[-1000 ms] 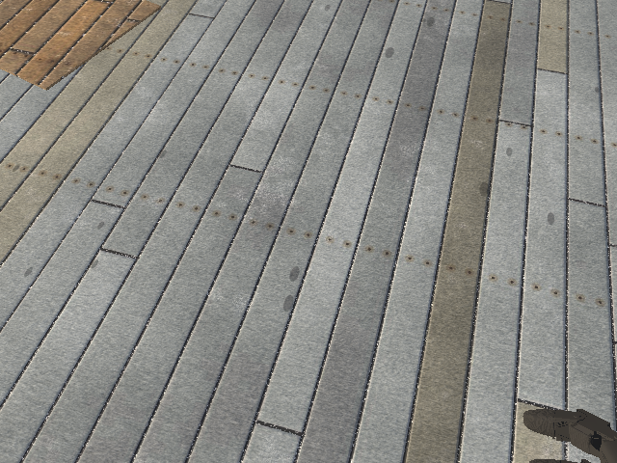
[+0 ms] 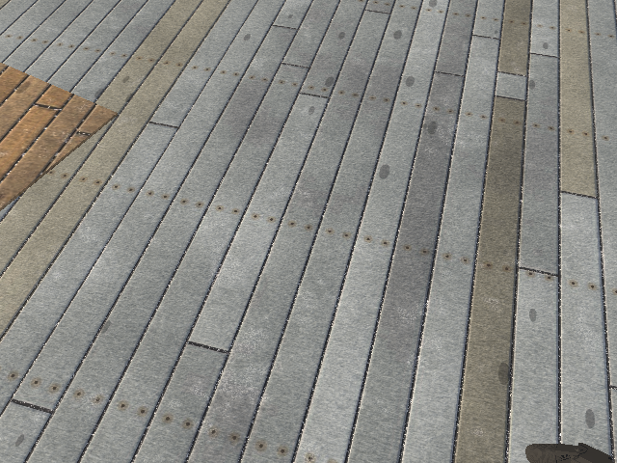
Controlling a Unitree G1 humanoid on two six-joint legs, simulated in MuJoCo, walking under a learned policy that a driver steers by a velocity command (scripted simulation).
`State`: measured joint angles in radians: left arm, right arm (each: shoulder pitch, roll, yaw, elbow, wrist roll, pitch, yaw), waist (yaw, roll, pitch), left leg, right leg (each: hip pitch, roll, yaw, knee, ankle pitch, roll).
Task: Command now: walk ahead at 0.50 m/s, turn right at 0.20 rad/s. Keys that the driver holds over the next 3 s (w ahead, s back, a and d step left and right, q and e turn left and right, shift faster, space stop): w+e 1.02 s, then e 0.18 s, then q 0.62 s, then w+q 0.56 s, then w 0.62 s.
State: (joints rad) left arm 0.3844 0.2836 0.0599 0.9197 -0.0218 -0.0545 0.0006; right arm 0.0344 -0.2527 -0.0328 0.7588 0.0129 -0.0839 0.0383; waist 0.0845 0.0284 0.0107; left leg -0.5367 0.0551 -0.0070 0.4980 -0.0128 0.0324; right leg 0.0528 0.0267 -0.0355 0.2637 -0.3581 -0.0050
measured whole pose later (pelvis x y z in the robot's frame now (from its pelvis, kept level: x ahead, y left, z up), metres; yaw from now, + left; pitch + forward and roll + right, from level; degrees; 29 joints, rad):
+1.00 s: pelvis +0.53 -0.11 +0.01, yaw -32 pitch +2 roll +0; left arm 0.36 0.28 0.08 0.76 -0.02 -0.04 0.02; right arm -0.01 -0.28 -0.05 0.74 0.00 -0.11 0.02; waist 0.08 0.04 0.02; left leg -0.57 0.03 -0.09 0.50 0.04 -0.04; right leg -0.07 0.11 0.18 0.40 -0.35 -0.07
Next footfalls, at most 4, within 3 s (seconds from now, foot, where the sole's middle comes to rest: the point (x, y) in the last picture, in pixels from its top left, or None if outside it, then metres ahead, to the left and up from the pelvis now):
0.02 left None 0.19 0.13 -0.77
0.56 right None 0.43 -0.16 -0.77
1.06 left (398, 333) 0.79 -0.12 -0.77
1.44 right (504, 385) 0.67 -0.35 -0.77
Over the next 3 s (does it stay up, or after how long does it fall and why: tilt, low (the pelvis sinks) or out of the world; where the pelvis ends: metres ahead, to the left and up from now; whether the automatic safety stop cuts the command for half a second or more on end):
stays up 1.18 -0.23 0.02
